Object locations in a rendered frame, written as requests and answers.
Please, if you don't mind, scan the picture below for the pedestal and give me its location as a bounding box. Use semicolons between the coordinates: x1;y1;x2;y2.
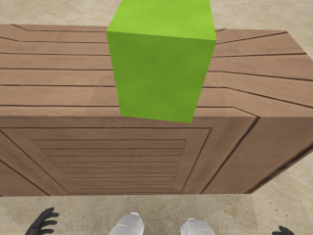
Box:
0;23;313;197

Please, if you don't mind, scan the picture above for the robot left thigh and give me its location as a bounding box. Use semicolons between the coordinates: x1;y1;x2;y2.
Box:
109;213;145;235

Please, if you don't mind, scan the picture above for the robot thigh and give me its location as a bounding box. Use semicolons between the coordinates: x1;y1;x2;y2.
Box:
180;219;215;235
109;213;145;235

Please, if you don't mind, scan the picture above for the robot right thigh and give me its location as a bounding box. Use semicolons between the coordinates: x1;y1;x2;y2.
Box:
180;219;215;235

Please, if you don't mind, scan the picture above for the left robot hand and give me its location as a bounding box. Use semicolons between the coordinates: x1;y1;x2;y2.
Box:
24;208;59;235

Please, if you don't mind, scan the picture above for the right robot hand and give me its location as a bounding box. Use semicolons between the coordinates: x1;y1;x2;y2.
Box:
272;225;294;235

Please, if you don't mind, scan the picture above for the carton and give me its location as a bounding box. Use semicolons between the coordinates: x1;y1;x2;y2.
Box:
106;0;217;123

